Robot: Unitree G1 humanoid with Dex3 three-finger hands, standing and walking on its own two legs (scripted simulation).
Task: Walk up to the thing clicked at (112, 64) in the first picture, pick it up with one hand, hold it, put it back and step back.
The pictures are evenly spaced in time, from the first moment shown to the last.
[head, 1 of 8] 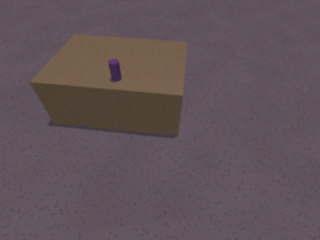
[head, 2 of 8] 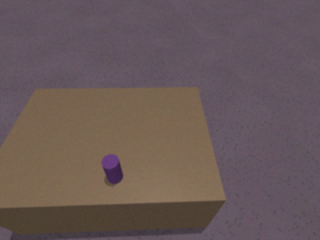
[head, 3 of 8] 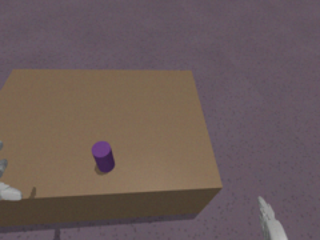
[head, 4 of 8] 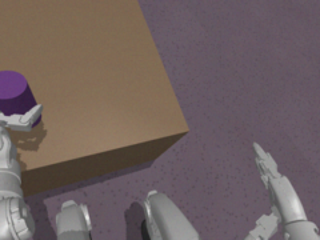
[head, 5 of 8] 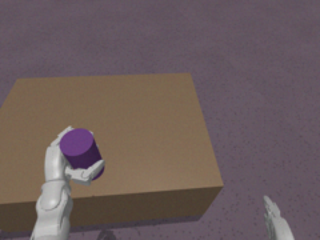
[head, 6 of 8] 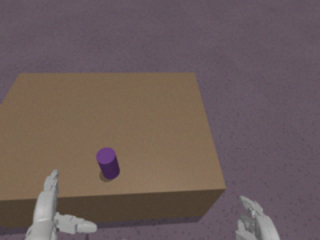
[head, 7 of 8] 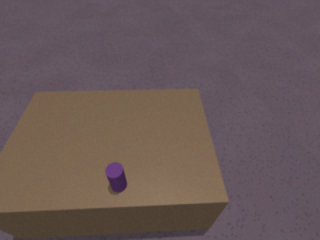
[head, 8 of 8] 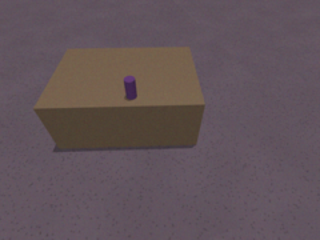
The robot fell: no
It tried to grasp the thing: yes
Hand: left
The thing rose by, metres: 0.29
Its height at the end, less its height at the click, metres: +0.00
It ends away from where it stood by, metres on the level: 0.03
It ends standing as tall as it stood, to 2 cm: yes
